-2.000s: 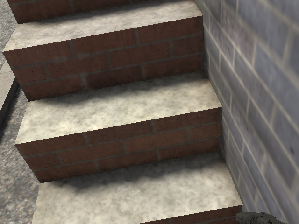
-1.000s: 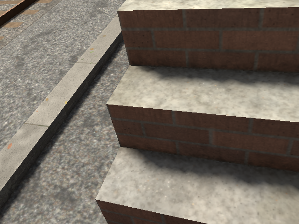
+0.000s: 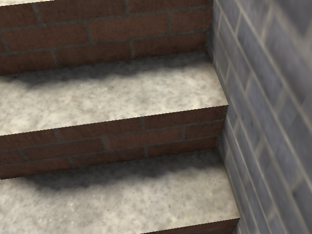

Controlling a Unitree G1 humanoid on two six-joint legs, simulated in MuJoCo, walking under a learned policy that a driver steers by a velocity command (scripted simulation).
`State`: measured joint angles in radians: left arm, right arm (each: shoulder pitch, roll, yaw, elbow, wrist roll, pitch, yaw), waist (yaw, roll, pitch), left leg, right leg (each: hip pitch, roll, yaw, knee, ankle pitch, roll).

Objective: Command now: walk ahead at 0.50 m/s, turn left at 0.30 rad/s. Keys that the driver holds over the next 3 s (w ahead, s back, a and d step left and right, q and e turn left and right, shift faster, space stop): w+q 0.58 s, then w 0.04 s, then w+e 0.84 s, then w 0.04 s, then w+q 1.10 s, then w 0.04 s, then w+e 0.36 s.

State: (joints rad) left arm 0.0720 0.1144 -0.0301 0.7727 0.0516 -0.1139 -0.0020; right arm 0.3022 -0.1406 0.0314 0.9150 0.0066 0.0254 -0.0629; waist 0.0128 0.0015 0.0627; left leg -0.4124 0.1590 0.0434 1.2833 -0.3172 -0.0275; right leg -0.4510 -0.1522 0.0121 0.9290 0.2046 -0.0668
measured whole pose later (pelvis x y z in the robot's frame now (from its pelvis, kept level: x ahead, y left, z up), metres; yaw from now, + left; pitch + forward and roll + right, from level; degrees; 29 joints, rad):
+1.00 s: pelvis +0.12 +0.17 +0.22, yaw +15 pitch -3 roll -2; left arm 0.57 0.29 0.06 0.83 -0.02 0.03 0.03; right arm 0.12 -0.23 0.06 0.59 0.01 -0.07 -0.06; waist 0.17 0.01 -0.11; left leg -0.15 0.14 0.23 0.46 -0.24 0.02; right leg -0.51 -0.06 -0.05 1.36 -0.20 0.04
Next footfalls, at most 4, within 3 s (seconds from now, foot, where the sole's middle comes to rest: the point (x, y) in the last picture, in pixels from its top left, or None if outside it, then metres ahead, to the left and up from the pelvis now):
0.30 left None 0.13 0.30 -0.56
1.06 right None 0.20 0.04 -0.56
1.30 left None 0.19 0.25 -0.56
1.64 right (181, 224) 0.35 -0.02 -0.34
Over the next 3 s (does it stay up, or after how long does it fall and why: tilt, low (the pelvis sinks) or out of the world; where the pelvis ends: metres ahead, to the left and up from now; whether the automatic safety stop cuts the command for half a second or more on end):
stays up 0.47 0.16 0.53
